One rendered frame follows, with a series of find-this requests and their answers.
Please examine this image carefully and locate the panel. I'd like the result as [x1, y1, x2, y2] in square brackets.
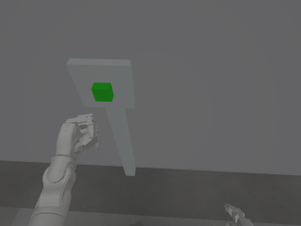
[66, 58, 136, 176]

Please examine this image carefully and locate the button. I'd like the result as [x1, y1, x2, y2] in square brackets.
[91, 82, 114, 102]

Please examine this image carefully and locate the left robot hand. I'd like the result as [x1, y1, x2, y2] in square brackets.
[55, 113, 101, 160]

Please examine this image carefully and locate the right robot hand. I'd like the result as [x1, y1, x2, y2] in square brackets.
[224, 203, 253, 226]

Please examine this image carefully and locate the left robot forearm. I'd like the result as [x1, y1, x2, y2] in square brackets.
[28, 154, 77, 226]

